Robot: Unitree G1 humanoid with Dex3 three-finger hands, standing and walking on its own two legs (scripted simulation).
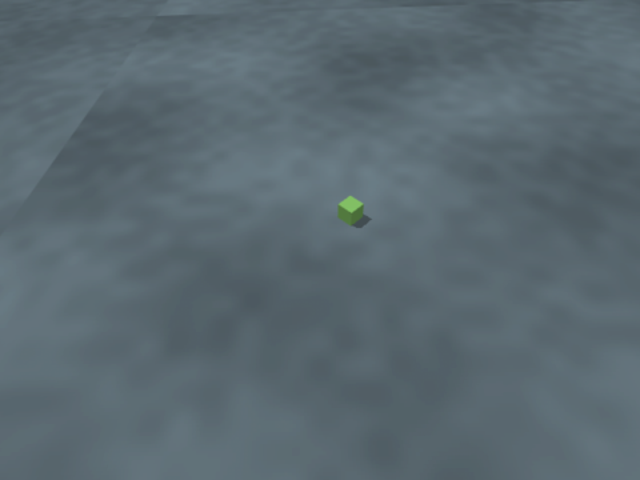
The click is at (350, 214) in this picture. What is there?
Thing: cube
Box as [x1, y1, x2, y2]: [338, 196, 363, 225]
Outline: 349,196 338,204 338,217 351,225 362,216 363,204
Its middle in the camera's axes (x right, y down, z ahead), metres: +0.14 -0.14 +1.75
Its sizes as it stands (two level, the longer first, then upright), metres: 0.080 0.080 0.080
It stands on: the floor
